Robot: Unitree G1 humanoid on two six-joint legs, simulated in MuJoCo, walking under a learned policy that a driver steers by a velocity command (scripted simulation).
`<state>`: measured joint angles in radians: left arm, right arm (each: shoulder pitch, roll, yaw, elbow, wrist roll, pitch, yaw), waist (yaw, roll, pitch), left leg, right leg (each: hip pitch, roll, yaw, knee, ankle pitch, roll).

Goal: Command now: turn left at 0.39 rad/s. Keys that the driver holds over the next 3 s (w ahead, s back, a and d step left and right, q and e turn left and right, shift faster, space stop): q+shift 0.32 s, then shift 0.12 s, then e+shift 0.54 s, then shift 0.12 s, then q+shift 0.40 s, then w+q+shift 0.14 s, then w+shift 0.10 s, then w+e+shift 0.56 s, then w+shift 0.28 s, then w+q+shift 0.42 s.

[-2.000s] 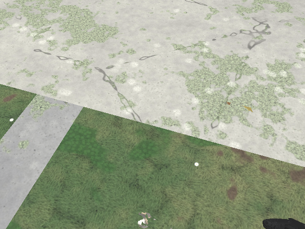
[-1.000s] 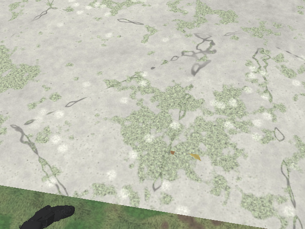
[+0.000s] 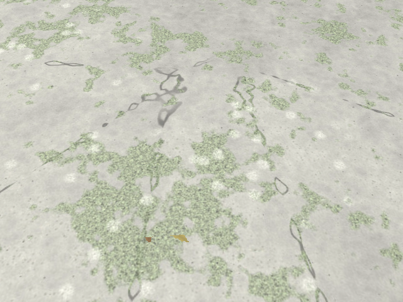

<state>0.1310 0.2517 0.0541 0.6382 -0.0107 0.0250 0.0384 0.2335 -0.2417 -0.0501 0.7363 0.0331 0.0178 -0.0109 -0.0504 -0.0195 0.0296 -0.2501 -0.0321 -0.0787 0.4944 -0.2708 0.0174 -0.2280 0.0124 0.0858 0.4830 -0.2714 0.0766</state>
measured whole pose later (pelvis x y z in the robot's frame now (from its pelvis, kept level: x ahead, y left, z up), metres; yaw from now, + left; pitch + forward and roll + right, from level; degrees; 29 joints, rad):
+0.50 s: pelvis -0.02 +0.04 -0.01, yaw +21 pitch +2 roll -2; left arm 0.14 0.33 0.10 0.72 -0.01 0.02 0.03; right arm 0.15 -0.29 -0.07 0.59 -0.01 0.03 0.00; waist 0.00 -0.05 0.07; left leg -0.35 0.00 0.04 0.59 -0.27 0.05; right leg -0.48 -0.08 -0.03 1.12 -0.54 0.06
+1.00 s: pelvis +0.00 +0.02 -0.01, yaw +1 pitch +2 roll +1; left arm 0.16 0.31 0.09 0.60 -0.03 0.08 -0.02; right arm 0.12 -0.31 -0.10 0.70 0.01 0.03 -0.01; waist 0.00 0.02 0.08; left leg -0.25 0.15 0.33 0.64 -0.36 -0.01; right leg -0.33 -0.05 -0.10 0.61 -0.29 -0.02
